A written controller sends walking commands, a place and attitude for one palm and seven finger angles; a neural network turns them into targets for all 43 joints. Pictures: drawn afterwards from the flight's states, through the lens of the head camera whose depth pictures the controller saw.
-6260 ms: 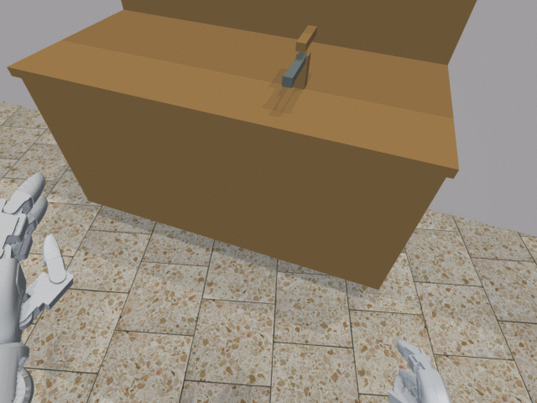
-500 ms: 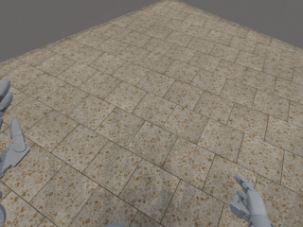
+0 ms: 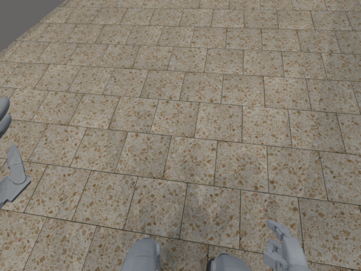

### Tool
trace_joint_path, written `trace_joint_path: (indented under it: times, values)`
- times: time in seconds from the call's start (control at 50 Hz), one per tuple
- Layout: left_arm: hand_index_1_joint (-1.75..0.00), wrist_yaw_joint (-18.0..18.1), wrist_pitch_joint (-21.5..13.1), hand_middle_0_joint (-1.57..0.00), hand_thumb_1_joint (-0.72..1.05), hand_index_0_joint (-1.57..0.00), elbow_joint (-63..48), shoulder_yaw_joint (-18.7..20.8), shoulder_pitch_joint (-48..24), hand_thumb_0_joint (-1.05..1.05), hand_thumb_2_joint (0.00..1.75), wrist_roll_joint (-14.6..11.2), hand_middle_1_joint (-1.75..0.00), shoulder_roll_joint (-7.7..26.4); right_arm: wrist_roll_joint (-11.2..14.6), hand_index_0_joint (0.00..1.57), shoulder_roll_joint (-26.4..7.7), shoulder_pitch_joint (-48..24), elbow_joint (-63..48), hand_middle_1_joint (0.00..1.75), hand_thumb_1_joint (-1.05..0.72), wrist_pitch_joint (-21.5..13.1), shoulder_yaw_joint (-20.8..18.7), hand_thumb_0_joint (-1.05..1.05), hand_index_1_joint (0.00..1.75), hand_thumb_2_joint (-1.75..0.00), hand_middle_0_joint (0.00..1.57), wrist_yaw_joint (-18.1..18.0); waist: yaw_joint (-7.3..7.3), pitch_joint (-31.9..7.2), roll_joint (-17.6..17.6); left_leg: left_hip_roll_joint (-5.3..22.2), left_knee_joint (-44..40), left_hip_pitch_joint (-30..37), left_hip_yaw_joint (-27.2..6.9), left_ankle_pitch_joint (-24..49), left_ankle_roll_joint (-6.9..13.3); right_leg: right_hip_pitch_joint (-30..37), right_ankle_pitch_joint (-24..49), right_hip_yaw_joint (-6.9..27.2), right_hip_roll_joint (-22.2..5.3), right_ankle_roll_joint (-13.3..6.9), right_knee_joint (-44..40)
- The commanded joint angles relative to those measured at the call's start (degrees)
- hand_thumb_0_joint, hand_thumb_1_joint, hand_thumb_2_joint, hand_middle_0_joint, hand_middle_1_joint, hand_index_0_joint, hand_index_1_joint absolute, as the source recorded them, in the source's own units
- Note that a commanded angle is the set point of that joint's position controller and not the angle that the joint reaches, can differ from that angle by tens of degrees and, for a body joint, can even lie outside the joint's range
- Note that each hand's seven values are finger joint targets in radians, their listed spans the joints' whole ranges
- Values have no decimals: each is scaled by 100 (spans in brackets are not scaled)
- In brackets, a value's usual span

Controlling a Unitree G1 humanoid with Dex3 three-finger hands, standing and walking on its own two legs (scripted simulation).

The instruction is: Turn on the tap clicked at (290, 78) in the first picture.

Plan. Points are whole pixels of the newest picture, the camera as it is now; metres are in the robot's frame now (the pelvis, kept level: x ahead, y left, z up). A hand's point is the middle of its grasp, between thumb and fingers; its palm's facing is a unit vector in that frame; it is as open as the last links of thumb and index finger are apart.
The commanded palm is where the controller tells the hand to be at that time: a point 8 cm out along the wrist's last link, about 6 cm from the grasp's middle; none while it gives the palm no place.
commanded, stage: turn to face it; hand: left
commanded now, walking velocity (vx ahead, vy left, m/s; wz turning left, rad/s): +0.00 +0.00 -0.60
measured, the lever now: out of the picture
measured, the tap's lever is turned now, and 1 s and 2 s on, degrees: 0 0 0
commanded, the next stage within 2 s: none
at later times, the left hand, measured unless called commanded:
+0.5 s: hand (37, 195) +0.21 +0.19 +0.19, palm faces +0.21 -0.89 -0.41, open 7.5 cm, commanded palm +0.17 +0.23 +0.19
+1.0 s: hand (140, 233) +0.16 +0.05 +0.19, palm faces -0.16 -0.82 -0.55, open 7.4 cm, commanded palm +0.14 +0.12 +0.19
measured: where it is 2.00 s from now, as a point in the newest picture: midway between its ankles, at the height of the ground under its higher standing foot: outside the picture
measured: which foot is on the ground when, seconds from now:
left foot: up 0.00-0.38, down 0.40-0.72, up 0.74-1.00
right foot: down 0.00-0.42, up 0.44-0.68, down 0.70-1.00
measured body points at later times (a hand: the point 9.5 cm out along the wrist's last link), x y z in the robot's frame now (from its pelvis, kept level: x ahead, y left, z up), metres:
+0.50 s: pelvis -0.06 +0.01 +0.01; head -0.04 +0.01 +0.45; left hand +0.19 +0.24 +0.21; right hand +0.08 -0.26 -0.07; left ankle -0.03 +0.15 -0.72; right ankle -0.02 -0.08 -0.68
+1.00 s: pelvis -0.15 -0.02 +0.01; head -0.11 -0.06 +0.45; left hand +0.17 +0.09 +0.22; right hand -0.17 -0.34 -0.09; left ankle -0.06 +0.09 -0.70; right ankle -0.13 -0.14 -0.72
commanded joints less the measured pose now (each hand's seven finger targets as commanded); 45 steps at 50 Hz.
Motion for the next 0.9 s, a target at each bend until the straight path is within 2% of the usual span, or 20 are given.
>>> trace_joint_path:
  times: [0.0,0.24,0.3,0.34,0.36,0.38,0.4,0.42,0.44,0.46,0.52,0.64,0.66,0.68,0.7,0.72,0.74,0.78,0.82,0.88]
  values:
    - [-30,285,-336,-20,90,-20,-861,1130,461,0,90,-76,-30,1028,-6,20,-280,-509,-889,30,-90,-33,-166,0,30,-90,20,-84,83,-2186,-981,-253,996,-975,-405,472,-74,2241,4480,1700,-1437,-387,-1063]
    - [-30,251,-259,-20,90,-20,-729,550,-143,0,90,-22,-30,867,-3,20,-559,-428,-1141,30,-90,154,-222,0,30,-90,20,-107,303,-1925,-1143,-616,-2047,548,-221,280,166,777,1108,2820,-1236,-596,-1950]
    - [-30,209,-242,-20,90,-20,-740,458,-403,0,90,30,-30,845,-26,20,-563,-343,-1178,30,-90,225,-185,0,30,-90,20,-91,294,-1863,-1083,-666,-2905,1132,-182,282,276,335,445,3002,-1101,-456,-2095]
    - [-30,154,-279,-20,90,-20,-880,357,-672,0,90,65,-30,833,-37,20,-542,-214,-1172,30,-90,242,-166,0,30,-90,20,-83,204,-1843,-784,-553,-3997,2052,-85,648,388,-211,2,2839,-867,-151,-1956]
    - [-30,122,-332,-20,90,-20,-917,340,-796,0,90,66,-30,831,-62,20,-583,-156,-1183,30,-90,222,-185,0,30,-90,20,-107,170,-1739,-450,-214,-4517,2517,-229,600,564,-687,-246,2616,-528,73,-1597]
    - [-30,90,-405,-20,90,-20,-1021,357,-976,0,90,81,-30,816,-107,20,-696,-226,-1263,30,-90,194,-229,0,30,-90,20,-131,168,-1505,302,647,-4935,2739,-1006,590,918,-1361,-559,2098,21,326,-790]
    - [-30,78,-433,-20,90,-20,-1120,390,-1097,0,90,129,-30,872,-71,20,-700,-282,-1356,30,-90,135,-246,0,30,-90,20,-148,209,-1547,1231,1525,-5104,2659,-1471,1525,1287,-1548,-872,1216,399,538,907]
    - [-30,94,-488,-20,90,-20,-1346,617,-1278,0,90,217,-30,1165,-64,20,-451,-300,-1274,30,-90,56,-210,0,30,-90,20,-168,321,-1691,1423,1940,-5258,1940,-1403,1285,1459,-1252,-1074,820,194,614,2498]
    - [-30,57,-479,-20,90,-20,-1148,375,-1192,0,90,218,-30,835,-93,20,-440,-311,-1306,30,-90,-8,-223,0,30,-90,20,-139,195,-1215,1277,1854,-5221,1171,-1275,1364,1569,-1130,-957,842,16,649,3172]
    - [-30,31,-461,-20,90,-20,-982,206,-1146,0,90,199,-30,627,-57,20,-453,-246,-1226,30,-90,-59,-219,0,30,-90,20,-84,199,-991,1109,1709,-5032,1210,-803,1833,1514,-1268,-951,754,-139,690,3128]
    - [-30,62,-386,-20,90,-20,-931,-57,-1224,0,90,185,-30,462,47,20,-594,-73,-1159,30,-90,-222,-234,0,30,-90,20,-17,151,-923,985,1349,-4675,1457,247,2654,1034,-797,-748,105,-181,777,1734]
    - [-30,78,-372,-20,90,-20,-923,214,-1074,0,90,172,-30,699,1,20,-669,156,-1126,30,-90,-472,-257,0,30,-90,20,35,99,-1441,1108,1113,-3434,1730,501,3348,605,765,56,-448,145,701,-649]
    - [-30,96,-413,-20,90,-20,-962,372,-994,0,90,186,-30,847,35,20,-640,153,-1111,30,-90,-484,-259,0,30,-90,20,61,128,-1663,751,979,-2809,1557,587,3175,496,1278,709,-242,-42,573,-1096]
    - [-30,147,-463,-20,90,-20,-1005,586,-869,0,90,211,-30,1115,68,20,-486,176,-1132,30,-90,-470,-230,0,30,-90,20,69,134,-1934,-369,516,-1678,958,815,2229,281,1982,2488,638,-770,209,-1238]
    - [-30,217,-496,-20,90,-20,-921,973,-610,0,90,157,-30,1409,37,20,-328,-100,-1254,30,-90,-439,-128,0,30,-90,20,44,283,-2043,-1640,-200,-545,-451,551,-594,68,2495,4829,2276,-1695,-393,-1142]
    - [-30,205,-374,-20,90,-20,-806,1052,-180,0,90,-12,-30,1379,113,20,-454,-226,-1233,30,-90,-351,-252,0,30,-90,20,14,340,-2343,-2018,-232,180,-495,-235,-796,63,2166,4662,2913,-1942,-505,-1211]
    - [-30,224,-374,-20,90,-20,-1137,1229,172,0,90,-60,-30,1471,63,20,-320,-297,-1231,30,-90,-247,-184,0,30,-90,20,14,272,-2347,-1617,-147,546,-741,-550,-457,62,2403,4441,2853,-1916,-673,-1024]
    - [-30,254,-435,-20,90,-20,-1274,1288,450,0,90,-98,-30,1237,15,20,-203,-409,-1046,30,-90,-32,-71,0,30,-90,20,25,175,-2403,-967,-177,461,-692,-469,-24,12,2304,3919,2124,-1591,-607,-964]
    - [-30,254,-426,-20,90,-20,-1270,1227,442,0,90,-108,-30,1132,26,20,-256,-504,-1018,30,-90,72,-131,0,30,-90,20,-4,104,-2299,-1026,-176,-241,-261,-354,155,2,1811,3321,1888,-1468,-551,-1178]
    - [-30,264,-382,-20,90,-20,-1019,1215,532,0,90,-84,-30,1083,4,20,-389,-386,-1026,30,-90,141,-227,0,30,-90,20,-58,153,-2149,-1114,-369,-1327,363,-123,275,78,1104,2047,2103,-1294,-598,-1484]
